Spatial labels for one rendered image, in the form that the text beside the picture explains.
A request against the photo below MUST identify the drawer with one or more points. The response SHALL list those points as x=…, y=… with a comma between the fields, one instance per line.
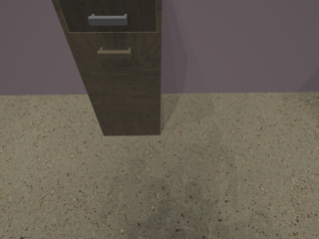
x=141, y=15

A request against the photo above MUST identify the cabinet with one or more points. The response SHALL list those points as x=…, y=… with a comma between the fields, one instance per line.
x=124, y=92

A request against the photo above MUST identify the handle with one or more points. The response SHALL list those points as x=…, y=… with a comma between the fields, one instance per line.
x=108, y=20
x=114, y=54

